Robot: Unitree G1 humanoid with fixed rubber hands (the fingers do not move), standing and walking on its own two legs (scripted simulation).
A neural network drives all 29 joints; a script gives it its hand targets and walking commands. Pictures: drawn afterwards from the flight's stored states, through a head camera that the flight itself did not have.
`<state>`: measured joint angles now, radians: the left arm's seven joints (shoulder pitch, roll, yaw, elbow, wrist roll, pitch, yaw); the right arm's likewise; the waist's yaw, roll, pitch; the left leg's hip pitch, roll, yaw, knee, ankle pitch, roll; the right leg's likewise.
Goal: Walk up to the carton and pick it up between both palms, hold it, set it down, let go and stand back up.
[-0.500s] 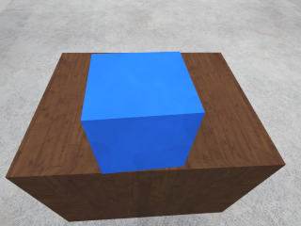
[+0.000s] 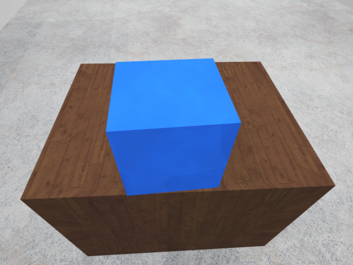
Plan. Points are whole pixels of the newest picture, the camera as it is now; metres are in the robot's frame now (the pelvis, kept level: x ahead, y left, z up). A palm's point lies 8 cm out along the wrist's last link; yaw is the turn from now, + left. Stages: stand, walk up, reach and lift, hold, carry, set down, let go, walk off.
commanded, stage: stand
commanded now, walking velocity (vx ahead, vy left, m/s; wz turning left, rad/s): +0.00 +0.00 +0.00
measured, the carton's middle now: (169, 127) +0.47 +0.03 +0.03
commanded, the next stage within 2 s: none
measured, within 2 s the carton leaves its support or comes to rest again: neither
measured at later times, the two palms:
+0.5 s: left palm out of the picture -0.04 +0.19 -0.15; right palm out of the picture -0.05 -0.24 -0.15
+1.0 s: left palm out of the picture -0.03 +0.18 -0.15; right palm out of the picture -0.06 -0.23 -0.15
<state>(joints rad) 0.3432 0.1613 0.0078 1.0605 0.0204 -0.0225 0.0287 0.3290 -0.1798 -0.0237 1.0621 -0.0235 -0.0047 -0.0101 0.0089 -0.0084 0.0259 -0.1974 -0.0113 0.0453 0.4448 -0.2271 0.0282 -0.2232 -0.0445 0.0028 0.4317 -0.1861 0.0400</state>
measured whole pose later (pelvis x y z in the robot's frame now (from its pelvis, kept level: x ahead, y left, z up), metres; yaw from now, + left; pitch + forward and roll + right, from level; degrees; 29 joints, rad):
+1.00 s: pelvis +0.00 -0.03 +0.00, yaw +0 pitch +0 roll +0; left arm 0.31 0.12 -0.01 1.15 0.01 -0.01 0.03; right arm 0.37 -0.12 0.00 1.16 -0.02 0.00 -0.03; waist -0.01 0.00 0.02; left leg -0.23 0.03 0.02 0.46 -0.23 -0.01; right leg -0.24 0.00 -0.02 0.43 -0.18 0.00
